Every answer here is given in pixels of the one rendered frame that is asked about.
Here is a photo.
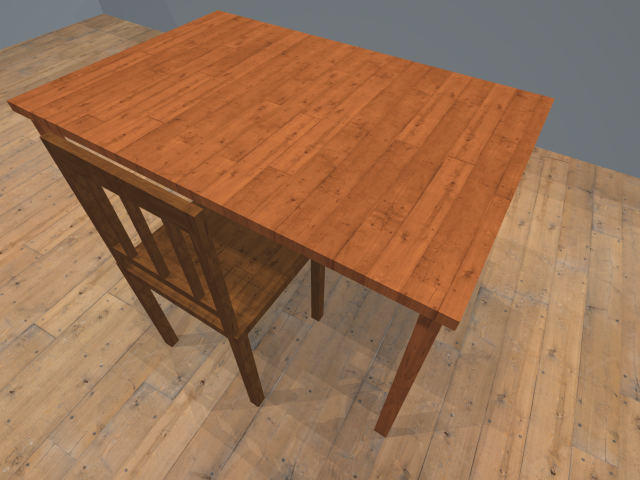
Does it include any table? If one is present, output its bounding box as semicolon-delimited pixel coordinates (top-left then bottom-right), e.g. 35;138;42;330
7;10;555;438

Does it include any chair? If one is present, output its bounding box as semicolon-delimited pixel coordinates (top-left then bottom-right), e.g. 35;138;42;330
40;132;325;407

